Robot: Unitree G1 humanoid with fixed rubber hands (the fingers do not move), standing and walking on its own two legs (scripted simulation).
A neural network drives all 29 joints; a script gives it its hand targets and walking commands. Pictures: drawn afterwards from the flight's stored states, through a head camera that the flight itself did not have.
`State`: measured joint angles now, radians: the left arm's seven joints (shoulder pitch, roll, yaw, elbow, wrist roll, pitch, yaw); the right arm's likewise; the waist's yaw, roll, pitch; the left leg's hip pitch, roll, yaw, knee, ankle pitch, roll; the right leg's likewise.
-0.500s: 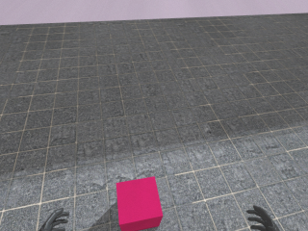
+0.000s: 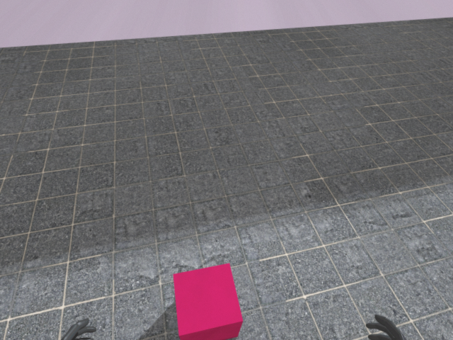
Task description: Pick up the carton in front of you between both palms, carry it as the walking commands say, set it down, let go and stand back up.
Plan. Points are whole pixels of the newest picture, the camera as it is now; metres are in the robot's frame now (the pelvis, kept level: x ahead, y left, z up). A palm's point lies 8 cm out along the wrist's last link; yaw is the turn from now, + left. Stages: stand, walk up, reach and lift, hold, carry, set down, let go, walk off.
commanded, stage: stand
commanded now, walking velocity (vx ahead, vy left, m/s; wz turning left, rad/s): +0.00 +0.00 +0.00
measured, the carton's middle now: (206, 306) +0.35 +0.06 -0.65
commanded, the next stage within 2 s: none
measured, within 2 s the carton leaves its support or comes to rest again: neither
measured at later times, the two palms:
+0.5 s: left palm out of the picture +0.07 +0.30 -0.11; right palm out of the picture +0.08 -0.31 -0.09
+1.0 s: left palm out of the picture +0.07 +0.30 -0.11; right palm out of the picture +0.08 -0.32 -0.09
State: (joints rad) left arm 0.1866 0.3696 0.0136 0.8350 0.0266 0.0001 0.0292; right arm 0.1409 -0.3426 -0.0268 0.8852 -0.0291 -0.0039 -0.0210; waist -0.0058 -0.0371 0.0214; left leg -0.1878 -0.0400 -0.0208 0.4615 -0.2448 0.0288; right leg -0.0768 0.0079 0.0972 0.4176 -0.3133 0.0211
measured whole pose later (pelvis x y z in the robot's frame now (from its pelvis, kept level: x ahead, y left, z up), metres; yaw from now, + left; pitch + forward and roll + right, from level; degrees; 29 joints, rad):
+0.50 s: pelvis -0.02 +0.00 +0.00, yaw +0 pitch -3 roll +0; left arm 0.17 0.39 0.00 0.95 0.02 -0.01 0.02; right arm 0.12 -0.37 -0.02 1.01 -0.02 -0.01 -0.01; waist -0.01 -0.03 0.04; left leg -0.16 -0.03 -0.03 0.40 -0.19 0.02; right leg -0.05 0.01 0.09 0.36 -0.26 0.02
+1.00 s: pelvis -0.02 +0.00 +0.01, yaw +1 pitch -3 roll +0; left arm 0.15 0.40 -0.01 1.00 0.02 -0.01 0.02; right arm 0.10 -0.38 -0.01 1.05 -0.01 -0.01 -0.01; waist -0.01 -0.02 0.04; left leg -0.15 -0.03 -0.03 0.37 -0.17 0.02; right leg -0.04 0.01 0.09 0.33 -0.24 0.02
